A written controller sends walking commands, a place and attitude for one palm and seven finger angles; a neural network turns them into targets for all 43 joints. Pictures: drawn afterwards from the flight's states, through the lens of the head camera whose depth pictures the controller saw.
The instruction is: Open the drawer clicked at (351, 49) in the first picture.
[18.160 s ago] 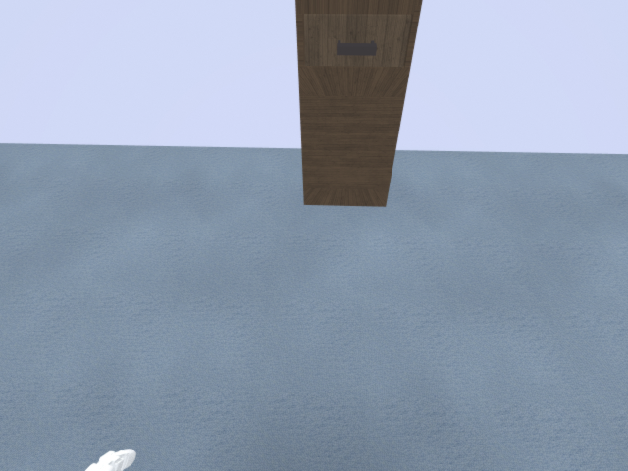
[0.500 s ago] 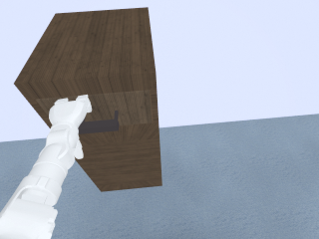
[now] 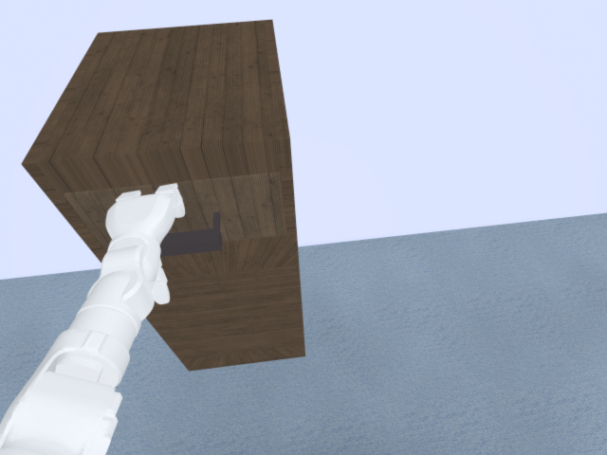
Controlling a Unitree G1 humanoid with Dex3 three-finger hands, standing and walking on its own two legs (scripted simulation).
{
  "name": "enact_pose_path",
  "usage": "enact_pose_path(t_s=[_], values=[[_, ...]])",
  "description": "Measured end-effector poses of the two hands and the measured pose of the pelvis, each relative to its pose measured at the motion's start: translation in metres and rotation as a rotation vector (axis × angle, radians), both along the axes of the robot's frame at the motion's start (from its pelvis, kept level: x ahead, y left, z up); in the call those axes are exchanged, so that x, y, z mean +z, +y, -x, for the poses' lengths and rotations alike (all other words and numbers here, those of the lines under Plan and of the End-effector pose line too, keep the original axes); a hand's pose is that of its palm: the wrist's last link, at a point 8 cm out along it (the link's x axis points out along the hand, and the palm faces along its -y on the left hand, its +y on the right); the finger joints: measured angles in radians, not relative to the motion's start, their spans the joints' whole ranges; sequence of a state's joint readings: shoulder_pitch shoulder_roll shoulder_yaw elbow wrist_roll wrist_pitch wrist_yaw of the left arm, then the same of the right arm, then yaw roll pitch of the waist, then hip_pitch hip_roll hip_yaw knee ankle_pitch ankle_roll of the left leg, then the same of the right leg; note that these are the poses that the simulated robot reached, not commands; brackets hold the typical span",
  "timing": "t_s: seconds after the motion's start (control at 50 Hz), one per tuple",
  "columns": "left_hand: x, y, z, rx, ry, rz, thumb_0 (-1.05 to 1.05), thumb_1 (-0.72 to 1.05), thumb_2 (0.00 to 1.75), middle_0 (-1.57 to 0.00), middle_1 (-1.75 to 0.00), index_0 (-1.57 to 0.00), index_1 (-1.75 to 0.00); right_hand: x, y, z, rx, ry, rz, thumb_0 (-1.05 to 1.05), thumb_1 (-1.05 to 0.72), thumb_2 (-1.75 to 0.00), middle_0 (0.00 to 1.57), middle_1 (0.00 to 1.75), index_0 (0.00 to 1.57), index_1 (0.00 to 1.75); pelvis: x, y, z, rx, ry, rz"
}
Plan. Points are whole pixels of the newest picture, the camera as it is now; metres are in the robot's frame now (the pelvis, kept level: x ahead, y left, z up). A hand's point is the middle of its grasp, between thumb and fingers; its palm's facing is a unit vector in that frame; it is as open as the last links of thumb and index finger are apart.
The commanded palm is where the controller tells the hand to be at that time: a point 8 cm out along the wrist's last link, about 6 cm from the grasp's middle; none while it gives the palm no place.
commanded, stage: move the hooked fingers above the handle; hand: left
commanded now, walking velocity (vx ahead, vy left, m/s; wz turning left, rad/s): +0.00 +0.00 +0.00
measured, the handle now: (184, 232) +0.47 +0.22 -0.01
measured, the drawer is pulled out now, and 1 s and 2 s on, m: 0.00 0.00 0.00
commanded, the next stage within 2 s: lower the fingers behind the handle in 0.20 s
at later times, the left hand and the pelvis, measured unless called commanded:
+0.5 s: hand (165, 250) +0.41 +0.22 +0.03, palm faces -0.16 -0.08 -0.98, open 13.8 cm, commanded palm +0.39 +0.23 +0.09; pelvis +0.00 +0.00 +0.00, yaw +0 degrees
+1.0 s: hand (161, 248) +0.42 +0.24 +0.01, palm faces -0.05 -0.04 -1.00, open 13.9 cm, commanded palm +0.40 +0.23 +0.06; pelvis +0.00 +0.01 -0.02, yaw +0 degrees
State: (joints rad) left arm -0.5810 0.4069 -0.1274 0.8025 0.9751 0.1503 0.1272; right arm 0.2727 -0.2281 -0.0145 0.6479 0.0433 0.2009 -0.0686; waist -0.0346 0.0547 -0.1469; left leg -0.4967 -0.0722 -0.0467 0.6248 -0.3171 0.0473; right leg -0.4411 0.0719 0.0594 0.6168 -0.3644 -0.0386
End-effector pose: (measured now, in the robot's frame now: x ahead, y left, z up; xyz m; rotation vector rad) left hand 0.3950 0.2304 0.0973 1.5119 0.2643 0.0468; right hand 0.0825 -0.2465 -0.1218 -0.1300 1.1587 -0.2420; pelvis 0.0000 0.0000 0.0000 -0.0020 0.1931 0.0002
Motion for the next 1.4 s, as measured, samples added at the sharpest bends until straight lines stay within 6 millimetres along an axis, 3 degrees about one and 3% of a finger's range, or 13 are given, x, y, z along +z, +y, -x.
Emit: enact_pose_path(t_s=[0.08,0.16,0.24,0.34,0.48,0.62,0.76,0.86,0.98,1.08,1.4], values=[[-0.003,-0.015,0.006,-0.156,-0.043,0.014,0.00,-0.49,0.30,-0.33,-1.21,-0.32,-1.21,0.002,-0.009,0.001,0.012,0.003,0.044,0.01,-0.90,-0.90,0.21,0.30,0.20,0.30,-0.003,0.002,0.002,0.012,0.003,0.006],[0.007,-0.025,0.004,-0.226,-0.171,0.008,0.00,-0.49,0.30,-0.32,-1.20,-0.32,-1.21,-0.003,-0.014,0.001,0.019,0.005,0.057,0.01,-0.90,-0.90,0.21,0.30,0.20,0.30,-0.007,0.005,0.004,0.015,0.018,0.007],[0.017,-0.012,-0.005,-0.116,-0.251,-0.028,0.00,-0.49,0.30,-0.32,-1.20,-0.32,-1.21,-0.009,-0.011,0.002,0.015,0.011,0.036,0.01,-0.90,-0.90,0.20,0.30,0.20,0.30,-0.008,0.006,0.006,0.003,0.033,0.003],[0.020,0.002,-0.008,0.017,-0.184,-0.066,0.00,-0.49,0.30,-0.32,-1.20,-0.33,-1.23,-0.010,-0.003,0.003,0.006,0.021,-0.009,0.01,-0.90,-0.90,0.20,0.30,0.20,0.30,-0.005,0.006,0.003,-0.006,0.032,0.002],[-0.010,-0.006,-0.001,-0.028,0.014,0.017,0.00,-0.49,0.30,-0.31,-1.20,-0.32,-1.22,0.001,-0.003,0.001,0.001,0.002,0.018,0.01,-0.90,-0.90,0.21,0.30,0.20,0.30,-0.002,0.003,0.001,-0.001,0.005,0.003],[-0.016,-0.004,0.001,-0.174,-0.119,0.004,0.00,-0.49,0.30,-0.32,-1.20,-0.32,-1.21,-0.001,-0.014,0.004,0.006,0.004,0.077,0.01,-0.90,-0.90,0.21,0.30,0.20,0.30,-0.010,0.005,0.006,0.003,0.049,0.011],[-0.024,0.018,-0.002,-0.011,-0.152,-0.061,0.00,-0.49,0.30,-0.32,-1.20,-0.31,-1.21,-0.018,-0.010,0.015,0.014,0.063,0.031,0.01,-0.90,-0.90,0.20,0.30,0.20,0.30,-0.016,0.008,0.007,0.010,0.089,0.015],[-0.040,0.009,-0.006,0.007,-0.049,-0.029,0.00,-0.49,0.30,-0.32,-1.20,-0.31,-1.21,-0.017,-0.003,0.022,-0.005,0.085,0.021,0.01,-0.90,-0.90,0.21,0.30,0.20,0.30,-0.014,0.008,0.004,0.011,0.084,0.017],[-0.031,0.009,-0.010,-0.064,-0.085,-0.018,0.00,-0.49,0.30,-0.32,-1.22,-0.32,-1.20,-0.015,-0.003,0.028,-0.017,0.082,0.040,0.01,-0.90,-0.90,0.21,0.30,0.20,0.30,-0.015,0.009,0.001,0.008,0.081,0.020],[-0.041,0.003,-0.008,-0.090,-0.092,-0.021,0.00,-0.49,0.30,-0.32,-1.23,-0.31,-1.20,-0.017,-0.003,0.031,-0.014,0.088,0.037,0.01,-0.90,-0.90,0.21,0.30,0.20,0.30,-0.018,0.011,0.003,0.002,0.093,0.022],[-0.045,-0.003,-0.014,-0.034,-0.125,-0.063,0.00,-0.49,0.30,-0.32,-1.32,-0.32,-1.21,-0.021,-0.001,0.040,-0.015,0.087,0.028,0.01,-0.90,-0.90,0.21,0.30,0.20,0.30,-0.024,0.011,0.013,0.001,0.120,0.025]])
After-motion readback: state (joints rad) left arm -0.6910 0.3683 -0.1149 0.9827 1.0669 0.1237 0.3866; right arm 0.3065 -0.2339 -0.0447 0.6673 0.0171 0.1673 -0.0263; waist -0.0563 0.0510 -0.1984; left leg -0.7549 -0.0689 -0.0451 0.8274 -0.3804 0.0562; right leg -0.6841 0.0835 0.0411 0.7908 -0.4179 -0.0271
